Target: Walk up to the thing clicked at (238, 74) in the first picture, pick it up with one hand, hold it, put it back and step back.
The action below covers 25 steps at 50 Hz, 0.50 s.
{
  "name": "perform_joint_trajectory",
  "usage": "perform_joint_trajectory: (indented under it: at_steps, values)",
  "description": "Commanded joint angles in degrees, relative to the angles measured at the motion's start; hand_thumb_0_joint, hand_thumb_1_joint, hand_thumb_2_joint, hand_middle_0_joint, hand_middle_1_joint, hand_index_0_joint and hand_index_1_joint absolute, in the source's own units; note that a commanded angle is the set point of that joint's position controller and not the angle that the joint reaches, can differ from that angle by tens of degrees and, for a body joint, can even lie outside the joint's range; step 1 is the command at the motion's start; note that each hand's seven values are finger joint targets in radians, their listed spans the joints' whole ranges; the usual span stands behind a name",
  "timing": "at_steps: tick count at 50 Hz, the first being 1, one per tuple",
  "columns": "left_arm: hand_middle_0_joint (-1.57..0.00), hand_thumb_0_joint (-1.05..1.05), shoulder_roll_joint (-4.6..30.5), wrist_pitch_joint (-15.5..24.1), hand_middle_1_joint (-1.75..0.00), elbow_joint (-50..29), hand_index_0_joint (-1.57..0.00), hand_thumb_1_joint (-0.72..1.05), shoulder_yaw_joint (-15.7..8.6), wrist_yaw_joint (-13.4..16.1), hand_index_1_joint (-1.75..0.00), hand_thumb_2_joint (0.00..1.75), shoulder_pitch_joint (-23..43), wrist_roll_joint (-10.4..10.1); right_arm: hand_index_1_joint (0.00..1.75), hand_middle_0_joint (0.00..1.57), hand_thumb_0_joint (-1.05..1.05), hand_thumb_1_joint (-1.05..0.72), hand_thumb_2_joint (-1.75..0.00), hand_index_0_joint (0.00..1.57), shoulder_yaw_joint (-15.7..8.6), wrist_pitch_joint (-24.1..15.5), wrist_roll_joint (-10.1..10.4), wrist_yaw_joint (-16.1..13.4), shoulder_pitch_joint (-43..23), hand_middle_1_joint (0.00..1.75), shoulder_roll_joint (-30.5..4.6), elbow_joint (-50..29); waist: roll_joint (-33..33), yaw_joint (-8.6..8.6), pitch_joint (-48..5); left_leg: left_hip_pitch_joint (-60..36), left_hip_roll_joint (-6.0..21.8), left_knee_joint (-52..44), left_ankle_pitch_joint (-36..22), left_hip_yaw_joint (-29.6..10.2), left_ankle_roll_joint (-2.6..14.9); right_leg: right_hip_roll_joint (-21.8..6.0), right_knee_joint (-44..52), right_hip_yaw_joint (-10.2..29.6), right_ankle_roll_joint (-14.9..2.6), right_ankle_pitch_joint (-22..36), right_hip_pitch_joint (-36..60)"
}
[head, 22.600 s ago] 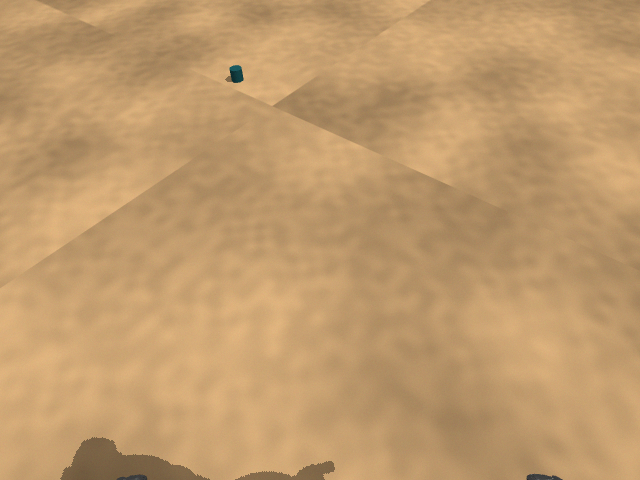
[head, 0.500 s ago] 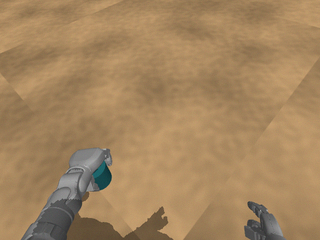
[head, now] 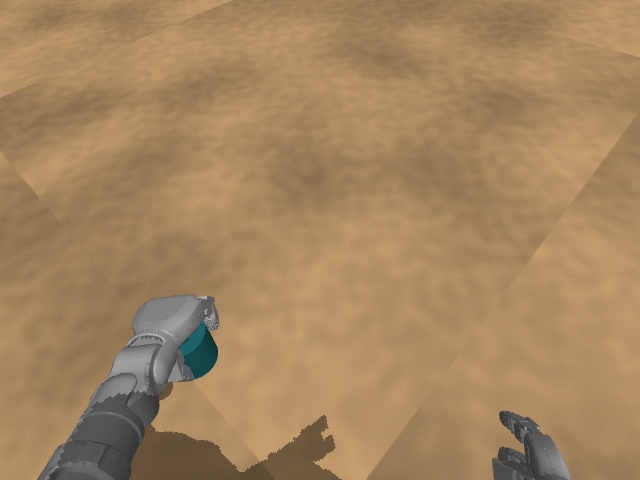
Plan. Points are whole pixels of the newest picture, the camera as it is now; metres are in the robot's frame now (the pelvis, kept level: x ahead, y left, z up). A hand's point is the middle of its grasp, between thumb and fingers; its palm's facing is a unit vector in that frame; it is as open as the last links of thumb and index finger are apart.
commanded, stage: crouch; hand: left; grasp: from above
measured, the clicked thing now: (187, 346) +0.31 +0.23 -0.08
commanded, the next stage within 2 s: lower in 1.78 s
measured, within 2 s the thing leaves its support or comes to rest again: neither
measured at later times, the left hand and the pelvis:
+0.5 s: hand (210, 375) +0.32 +0.24 -0.24, palm faces -0.41 +0.04 -0.91, open 9.5 cm; pelvis -0.05 +0.00 -0.12, yaw +1 degrees
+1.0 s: hand (231, 392) +0.35 +0.26 -0.46, palm faces -0.46 -0.03 -0.89, open 9.5 cm; pelvis -0.07 +0.01 -0.30, yaw -1 degrees
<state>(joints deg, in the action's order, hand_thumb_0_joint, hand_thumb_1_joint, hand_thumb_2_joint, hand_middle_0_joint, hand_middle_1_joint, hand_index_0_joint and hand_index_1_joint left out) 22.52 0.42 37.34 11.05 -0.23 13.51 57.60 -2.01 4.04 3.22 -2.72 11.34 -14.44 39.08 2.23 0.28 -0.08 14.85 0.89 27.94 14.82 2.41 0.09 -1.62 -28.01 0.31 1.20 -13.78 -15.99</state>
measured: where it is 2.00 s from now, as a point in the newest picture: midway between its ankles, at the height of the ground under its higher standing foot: outside the picture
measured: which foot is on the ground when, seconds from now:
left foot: down 0.00-1.00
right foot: down 0.00-1.00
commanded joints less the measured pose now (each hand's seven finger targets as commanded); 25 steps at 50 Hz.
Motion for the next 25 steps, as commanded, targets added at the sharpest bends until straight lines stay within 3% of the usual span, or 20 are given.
perform_joint_trajectory:
  at_steps: [1, 5, 10, 15, 17, 21, 25]
  values:
    - [-0.75, 0.00, 10.0, 0.6, -0.91, -7.4, -0.82, 0.45, -5.5, 5.3, -0.84, 0.79, 16.1, 1.4, 0.30, 0.20, 0.00, -0.89, -0.90, 0.20, -3.4, -1.6, -0.2, 0.0, -1.9, 0.30, -8.1, -6.9, -2.5, 0.26, -13.7, -6.1, -1.6, -1.5, -16.7, -0.7, 0.21, 2.8, 2.3, -1.2, -2.02, 13.4, 2.3]
    - [-0.74, 0.00, 9.2, 1.4, -0.91, -1.8, -0.81, 0.43, -4.5, 9.2, -0.83, 0.76, 20.0, 2.9, 0.30, 0.20, 0.00, -0.89, -0.90, 0.20, -3.5, -1.1, -1.0, 0.5, -0.4, 0.30, -8.1, -5.6, -3.0, 1.75, -13.4, -2.4, -1.7, 1.5, -15.5, -0.7, 0.27, 2.5, 0.2, -1.2, -1.83, 12.9, -1.6]
    - [-0.75, 0.00, 10.0, 2.8, -0.93, 6.2, -0.82, 0.46, -5.4, 14.5, -0.86, 0.79, 25.2, 5.4, 0.30, 0.20, 0.00, -0.89, -0.90, 0.20, -4.2, -1.0, -2.2, 1.5, 2.2, 0.30, -9.0, -3.3, -1.6, 3.09, -16.3, 5.9, -1.5, 10.8, -11.9, -1.0, -0.12, 2.3, -8.0, -1.2, -2.02, 9.7, -11.4]
    - [-0.75, 0.00, 9.5, 5.2, -0.94, 12.1, -0.83, 0.47, -6.3, 20.0, -0.86, 0.77, 30.6, 9.1, 0.30, 0.20, 0.00, -0.90, -0.90, 0.20, -5.0, -2.2, -3.7, 2.6, 4.8, 0.30, -9.5, -2.7, 0.7, 4.45, -24.0, 19.5, -1.4, 25.6, -7.0, -1.4, -0.28, 2.2, -21.9, -1.0, -2.51, 5.2, -26.6]
    - [-0.75, 0.00, 12.3, 5.4, -0.94, 14.2, -0.84, 0.49, -8.2, 22.3, -0.85, 0.75, 32.9, 10.8, 0.30, 0.20, 0.00, -0.90, -0.90, 0.20, -5.2, -2.3, -4.0, 2.6, 5.7, 0.30, -10.1, -2.6, 1.6, 4.46, -27.8, 24.8, -1.6, 30.7, -5.0, -1.2, 0.07, 2.1, -26.4, -0.8, -2.42, 3.7, -31.2]
    - [-0.73, 0.00, 14.0, 4.8, -0.97, 18.5, -0.84, 0.49, -8.8, 25.3, -0.86, 0.75, 38.9, 11.5, 0.30, 0.20, 0.00, -0.90, -0.90, 0.20, -5.0, -3.2, -4.6, 1.9, 7.0, 0.30, -10.5, -1.7, 3.0, 5.86, -32.1, 34.9, -1.6, 38.0, 0.4, -1.8, 0.31, 2.5, -34.6, -1.4, -2.72, -1.3, -40.9]
    - [-0.74, 0.00, 16.9, 3.4, -0.98, 20.1, -0.84, 0.50, -10.9, 26.2, -0.88, 0.79, 42.2, 10.1, 0.30, 0.20, 0.00, -0.90, -0.90, 0.20, -5.3, -4.5, -5.3, 1.1, 7.8, 0.30, -11.1, -0.8, 6.2, 5.85, -39.6, 40.1, -0.9, 44.8, 2.0, -3.5, 0.29, 2.5, -43.0, -2.2, -3.29, -3.7, -50.0]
